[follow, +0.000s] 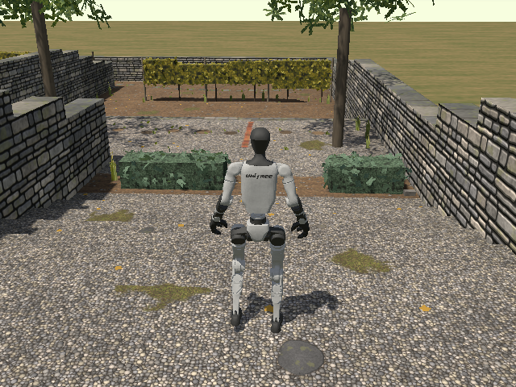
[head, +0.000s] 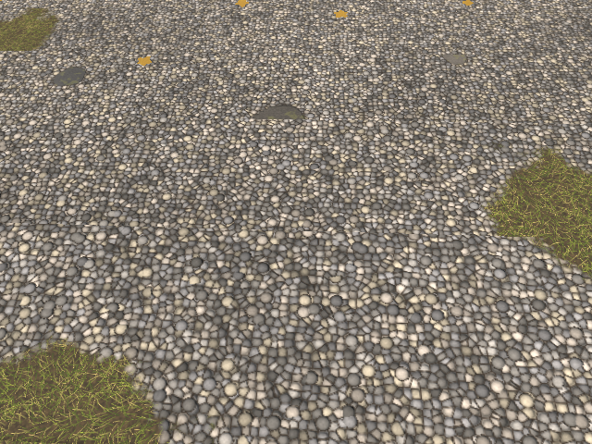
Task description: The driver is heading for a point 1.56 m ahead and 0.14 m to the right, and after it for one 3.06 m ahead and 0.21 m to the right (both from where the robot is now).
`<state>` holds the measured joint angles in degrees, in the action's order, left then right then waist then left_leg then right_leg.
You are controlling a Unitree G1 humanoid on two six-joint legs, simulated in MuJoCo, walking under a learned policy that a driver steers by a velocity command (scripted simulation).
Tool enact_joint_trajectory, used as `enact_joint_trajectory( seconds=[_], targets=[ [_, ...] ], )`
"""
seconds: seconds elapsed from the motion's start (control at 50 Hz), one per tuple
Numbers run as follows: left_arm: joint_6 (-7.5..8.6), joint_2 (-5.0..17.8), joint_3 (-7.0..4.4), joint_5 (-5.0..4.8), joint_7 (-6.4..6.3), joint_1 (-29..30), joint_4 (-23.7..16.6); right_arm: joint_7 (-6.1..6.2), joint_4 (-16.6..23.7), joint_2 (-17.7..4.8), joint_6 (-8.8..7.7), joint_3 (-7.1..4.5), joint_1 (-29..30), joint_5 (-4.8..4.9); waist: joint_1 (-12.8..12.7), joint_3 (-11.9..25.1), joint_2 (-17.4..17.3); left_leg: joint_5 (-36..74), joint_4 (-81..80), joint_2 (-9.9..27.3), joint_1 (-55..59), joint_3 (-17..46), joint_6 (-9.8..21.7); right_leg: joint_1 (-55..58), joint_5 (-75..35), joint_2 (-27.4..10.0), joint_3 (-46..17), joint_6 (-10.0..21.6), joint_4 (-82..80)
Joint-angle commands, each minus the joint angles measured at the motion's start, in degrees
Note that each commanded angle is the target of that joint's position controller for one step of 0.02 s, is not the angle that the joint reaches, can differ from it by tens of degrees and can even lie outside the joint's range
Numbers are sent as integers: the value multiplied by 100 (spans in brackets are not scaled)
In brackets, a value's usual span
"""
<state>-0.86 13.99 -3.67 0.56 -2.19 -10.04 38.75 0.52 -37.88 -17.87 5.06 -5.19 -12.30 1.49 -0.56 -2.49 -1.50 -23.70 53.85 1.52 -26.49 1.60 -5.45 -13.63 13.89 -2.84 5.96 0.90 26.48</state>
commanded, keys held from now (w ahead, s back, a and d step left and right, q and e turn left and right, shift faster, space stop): w+q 0.16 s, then w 0.58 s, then w+e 0.26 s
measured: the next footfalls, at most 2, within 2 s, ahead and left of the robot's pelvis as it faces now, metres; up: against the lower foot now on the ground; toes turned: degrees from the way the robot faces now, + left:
left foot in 0.12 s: +0.02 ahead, +0.13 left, +0.00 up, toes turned +8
right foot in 0.58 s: +0.33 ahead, -0.02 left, +0.00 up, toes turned +11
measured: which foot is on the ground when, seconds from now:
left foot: up 0.00-0.10, down 0.12-0.58, up 0.60-1.00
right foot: down 0.00-0.12, up 0.14-0.56, down 0.58-1.00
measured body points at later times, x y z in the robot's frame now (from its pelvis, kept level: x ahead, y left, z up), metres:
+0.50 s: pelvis +0.14 +0.06 +0.00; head +0.16 +0.08 +0.44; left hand +0.29 +0.34 -0.10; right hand +0.18 -0.22 -0.11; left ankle -0.02 +0.12 -0.74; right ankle +0.32 -0.05 -0.69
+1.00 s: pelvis +0.39 +0.11 -0.01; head +0.42 +0.10 +0.44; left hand +0.32 +0.38 -0.13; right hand +0.65 -0.10 -0.09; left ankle +0.55 +0.34 -0.69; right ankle +0.30 -0.02 -0.74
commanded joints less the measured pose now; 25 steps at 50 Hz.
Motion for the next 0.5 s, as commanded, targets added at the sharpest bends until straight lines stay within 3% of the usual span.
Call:
enact_joint_trajectory(
  seconds=[0.02,0.06,0.08,0.1,0.12,0.14,0.16,0.18,0.2,0.22,0.24,0.28,0.32,0.36,0.42,0.48,0.5],
  targets=[
    [42,1299,-401,-107,42,-101,-288,-99,656,-372,-115,-21,406,25,-273,546,1198,-210,-803,8,80,-480,211,536,296,-1439,-1111,1181,-1054],
    [86,1328,-404,-204,102,-39,-260,-162,600,-434,-150,-49,197,39,-129,417,1155,-59,-1455,-21,535,-616,516,244,1060,-1512,-1129,1081,-1120],
    [100,1296,-391,-260,131,79,-242,-191,477,-400,-178,-62,-82,39,67,385,1044,264,-2035,-83,1000,-737,690,12,1294,-1458,-981,961,-982],
    [112,1170,-359,-282,151,127,-190,-185,229,-365,-219,-83,-589,35,291,436,868,504,-2541,-265,1743,-895,833,-378,1453,-1303,-715,803,-608],
    [132,850,-277,-226,181,77,-144,-139,-53,-509,-258,-170,-1251,53,489,572,335,350,-2790,-254,2734,-553,1009,-1056,1641,-1000,-256,505,378],
    [181,371,-119,-31,247,350,-339,-60,-120,-1114,-319,-324,-1836,57,644,525,-1292,216,-3310,1158,3509,1712,1514,-2580,2248,-341,366,-39,2903],
    [328,543,-162,-132,247,834,-757,-155,160,-1447,-534,-318,-1618,-88,638,286,-1466,-1274,-4223,2040,3172,4234,2596,-4066,2324,361,-589,-88,3751],
    [450,953,-248,-310,283,1013,-737,-174,206,-955,-680,-175,-1323,-148,607,-86,-904,-1526,-4501,2054,3024,3878,2568,-4290,1764,-3,-972,34,4043],
    [521,1092,-292,-316,325,786,-621,-145,183,-659,-760,-56,-1119,-116,408,-273,-822,-1278,-4450,1833,2940,3297,2330,-4313,1034,-140,-959,107,3925],
    [562,1063,-295,-174,326,584,-417,-115,210,-530,-791,2,-977,-88,307,-245,-572,-744,-4337,1550,2851,2746,2096,-4101,531,-263,-950,85,3756],
    [599,1047,-300,-65,332,489,-340,-77,209,-521,-783,30,-840,-94,226,-229,-564,-104,-4337,1312,2737,2277,1931,-3866,72,-308,-938,14,3430],
    [603,886,-253,-67,375,478,-212,-10,163,-531,-782,54,-956,-166,226,-116,-558,1292,-4365,1052,2620,1626,1763,-3478,-684,-232,-761,-110,3071],
    [574,725,-180,-52,377,595,-168,43,29,-536,-785,61,-1147,-159,276,-74,-435,2281,-4305,911,2607,1176,1656,-3266,-1219,-160,-690,-219,2474],
    [577,536,-91,-37,419,1013,-286,91,-124,-555,-767,65,-1317,-160,396,-106,-339,2785,-4290,785,2440,886,1515,-2982,-1771,-46,-633,-224,1752],
    [588,411,-32,-109,509,1238,-337,76,-305,-617,-797,33,-1504,-170,446,-67,-631,2914,-4331,730,2003,638,1514,-2160,-2170,159,-476,-219,1442],
    [630,621,-92,-127,552,1187,-292,7,-291,-545,-855,31,-1514,-175,341,-113,-506,3158,-4143,889,1976,655,1699,-1863,-1836,272,-372,-60,1834],
    [679,745,-155,-123,599,852,-198,27,-347,-598,-851,-8,-1504,-198,177,26,-620,3783,-3783,1236,2448,805,1731,-2022,-1868,136,-622,87,2381]
  ],
)
Velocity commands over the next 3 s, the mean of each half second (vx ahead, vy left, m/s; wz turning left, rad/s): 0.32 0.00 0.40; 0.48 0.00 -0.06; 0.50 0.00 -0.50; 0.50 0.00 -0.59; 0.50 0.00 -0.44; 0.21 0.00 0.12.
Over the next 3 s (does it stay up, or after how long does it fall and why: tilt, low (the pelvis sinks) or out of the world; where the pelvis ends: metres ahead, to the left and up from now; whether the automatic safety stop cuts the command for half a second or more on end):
stays up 1.34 -0.18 -0.37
